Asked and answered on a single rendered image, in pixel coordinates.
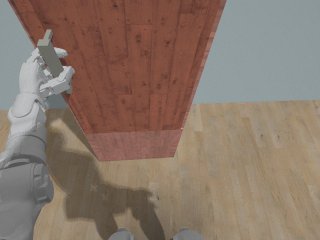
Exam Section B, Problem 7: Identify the cupboard door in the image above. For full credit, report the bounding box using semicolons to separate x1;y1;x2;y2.
13;0;221;134

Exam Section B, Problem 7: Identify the robot right shin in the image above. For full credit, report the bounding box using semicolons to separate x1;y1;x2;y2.
177;227;189;234

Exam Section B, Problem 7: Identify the left robot upper arm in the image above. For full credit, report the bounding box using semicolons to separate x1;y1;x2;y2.
0;162;54;240

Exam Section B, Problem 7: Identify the robot left hand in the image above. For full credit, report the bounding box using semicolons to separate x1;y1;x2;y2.
18;47;75;103

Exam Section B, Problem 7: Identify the robot right thigh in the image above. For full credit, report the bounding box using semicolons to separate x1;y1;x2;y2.
173;230;205;240

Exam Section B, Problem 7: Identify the handle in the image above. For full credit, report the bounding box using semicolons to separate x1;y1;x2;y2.
37;29;73;94

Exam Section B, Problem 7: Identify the robot left forearm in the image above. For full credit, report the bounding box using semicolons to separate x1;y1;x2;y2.
0;93;47;170

